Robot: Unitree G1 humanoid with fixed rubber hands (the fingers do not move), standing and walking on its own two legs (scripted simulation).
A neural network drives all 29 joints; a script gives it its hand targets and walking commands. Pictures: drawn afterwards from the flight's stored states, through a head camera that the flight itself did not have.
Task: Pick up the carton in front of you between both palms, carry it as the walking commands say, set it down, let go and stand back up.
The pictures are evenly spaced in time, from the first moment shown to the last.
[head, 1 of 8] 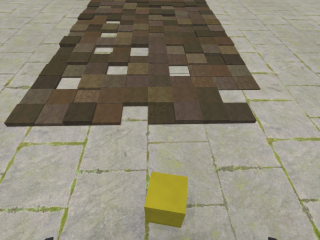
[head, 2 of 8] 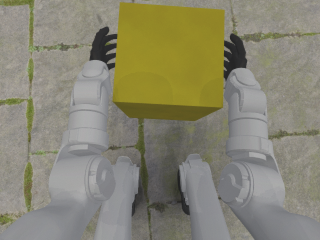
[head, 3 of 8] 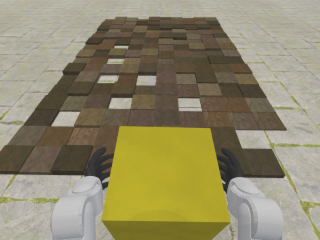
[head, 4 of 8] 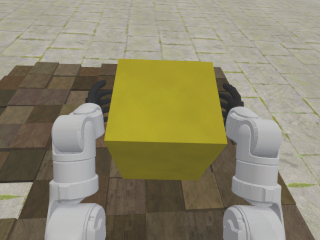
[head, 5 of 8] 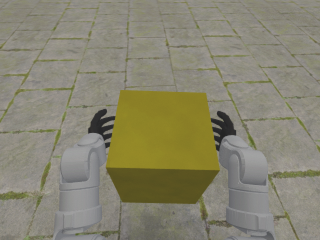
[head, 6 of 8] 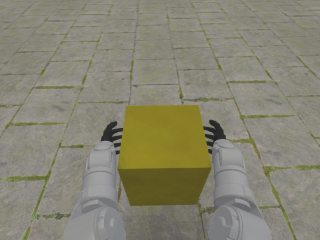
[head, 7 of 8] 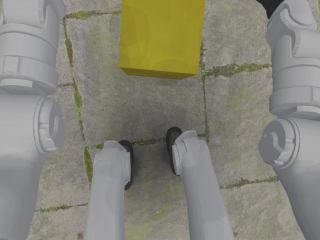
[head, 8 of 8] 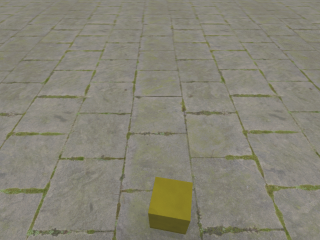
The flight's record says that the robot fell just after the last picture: no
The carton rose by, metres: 0.79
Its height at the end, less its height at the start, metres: +0.00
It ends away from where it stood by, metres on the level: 6.36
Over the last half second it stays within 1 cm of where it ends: yes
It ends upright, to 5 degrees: yes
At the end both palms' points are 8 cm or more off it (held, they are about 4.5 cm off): yes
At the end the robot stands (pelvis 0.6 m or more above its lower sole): yes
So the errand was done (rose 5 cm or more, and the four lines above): yes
